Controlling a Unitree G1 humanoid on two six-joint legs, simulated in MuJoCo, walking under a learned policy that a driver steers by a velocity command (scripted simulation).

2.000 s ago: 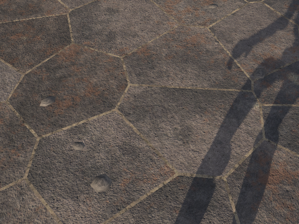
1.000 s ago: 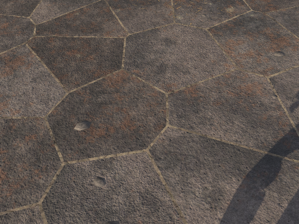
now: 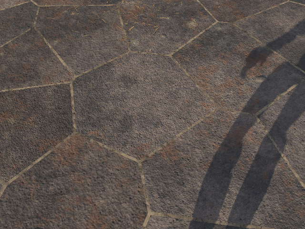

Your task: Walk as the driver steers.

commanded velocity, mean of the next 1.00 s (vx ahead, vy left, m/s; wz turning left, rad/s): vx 0.50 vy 0.00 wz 0.07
